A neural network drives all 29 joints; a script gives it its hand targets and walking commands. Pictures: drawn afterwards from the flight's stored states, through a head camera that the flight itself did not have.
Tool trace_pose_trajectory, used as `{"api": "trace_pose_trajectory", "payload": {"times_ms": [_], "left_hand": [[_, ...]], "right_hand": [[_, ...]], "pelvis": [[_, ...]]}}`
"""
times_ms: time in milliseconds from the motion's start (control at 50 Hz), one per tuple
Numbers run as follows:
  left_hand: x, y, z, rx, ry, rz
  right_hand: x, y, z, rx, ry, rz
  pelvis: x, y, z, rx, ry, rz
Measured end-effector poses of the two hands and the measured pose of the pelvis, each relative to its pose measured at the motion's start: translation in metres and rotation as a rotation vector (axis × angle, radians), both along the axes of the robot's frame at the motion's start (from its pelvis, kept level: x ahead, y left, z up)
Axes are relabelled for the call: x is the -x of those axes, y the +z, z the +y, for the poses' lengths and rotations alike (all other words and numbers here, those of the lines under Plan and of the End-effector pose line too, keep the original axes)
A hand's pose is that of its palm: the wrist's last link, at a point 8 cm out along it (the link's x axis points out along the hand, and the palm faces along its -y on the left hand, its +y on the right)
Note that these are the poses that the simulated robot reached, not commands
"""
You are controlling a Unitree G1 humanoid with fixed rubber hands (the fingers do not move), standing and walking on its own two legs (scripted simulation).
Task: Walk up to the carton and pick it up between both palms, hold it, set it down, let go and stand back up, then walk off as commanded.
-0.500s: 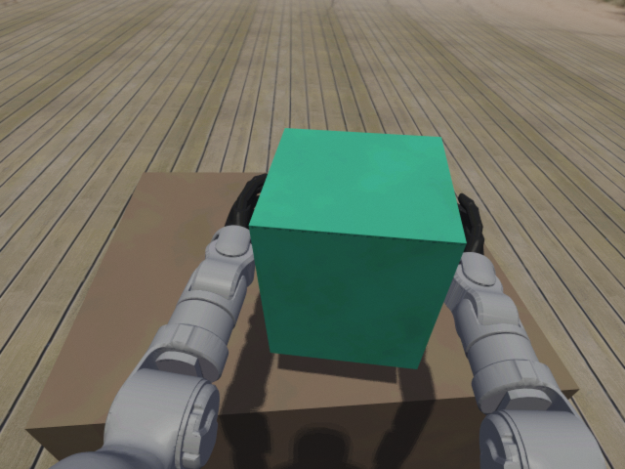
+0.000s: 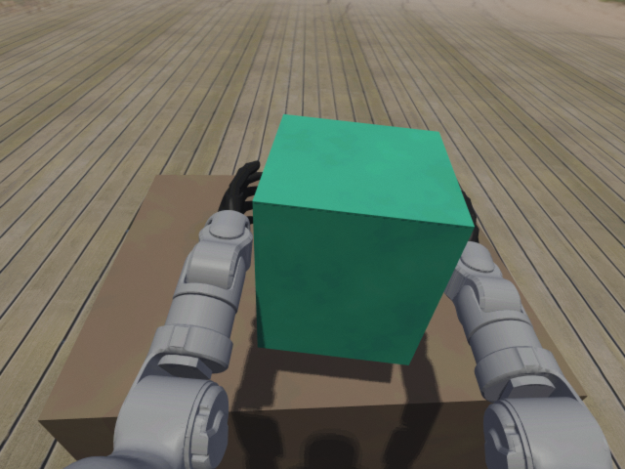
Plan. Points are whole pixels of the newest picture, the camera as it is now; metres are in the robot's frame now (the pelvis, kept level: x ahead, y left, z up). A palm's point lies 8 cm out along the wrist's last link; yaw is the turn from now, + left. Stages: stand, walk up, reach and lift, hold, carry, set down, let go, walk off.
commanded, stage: reach and lift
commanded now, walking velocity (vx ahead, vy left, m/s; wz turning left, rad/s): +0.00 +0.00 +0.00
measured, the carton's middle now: (346, 241) +0.39 -0.03 +0.14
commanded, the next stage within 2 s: hold in 0.96 s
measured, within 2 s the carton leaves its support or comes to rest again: neither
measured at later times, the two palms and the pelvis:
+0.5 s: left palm (223, 212) +0.39 +0.13 +0.19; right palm (452, 232) +0.39 -0.17 +0.17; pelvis +0.00 +0.00 +0.00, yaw +0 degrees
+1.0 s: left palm (217, 205) +0.38 +0.14 +0.20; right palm (455, 221) +0.38 -0.16 +0.19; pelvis +0.00 +0.00 +0.00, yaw +0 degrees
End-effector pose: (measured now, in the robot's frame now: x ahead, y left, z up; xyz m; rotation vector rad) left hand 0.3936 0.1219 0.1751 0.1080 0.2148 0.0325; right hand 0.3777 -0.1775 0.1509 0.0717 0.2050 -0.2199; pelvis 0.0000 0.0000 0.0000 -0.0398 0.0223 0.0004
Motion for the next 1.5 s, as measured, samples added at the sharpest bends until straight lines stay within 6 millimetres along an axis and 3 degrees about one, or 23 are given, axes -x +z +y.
{"api": "trace_pose_trajectory", "payload": {"times_ms": [480, 840, 1040, 1500], "left_hand": [[0.003, 0.009, 0.013, 0.012, 0.039, -0.019], [0.006, 0.013, 0.013, 0.01, 0.044, -0.013], [0.012, 0.029, 0.017, 0.02, 0.052, -0.06], [0.022, 0.031, 0.019, 0.02, 0.057, -0.036]], "right_hand": [[-0.009, 0.015, 0.012, -0.01, 0.035, -0.021], [-0.007, 0.02, 0.012, -0.009, 0.039, -0.016], [-0.004, 0.038, 0.016, -0.016, 0.045, -0.063], [0.004, 0.042, 0.018, -0.012, 0.052, -0.04]], "pelvis": [[-0.005, 0.001, 0.002, 0.002, 0.001, -0.014], [-0.004, 0.001, 0.002, 0.002, 0.001, -0.022], [-0.004, 0.001, 0.002, 0.003, 0.002, -0.035], [0.002, 0.001, 0.002, 0.004, 0.003, -0.051]]}}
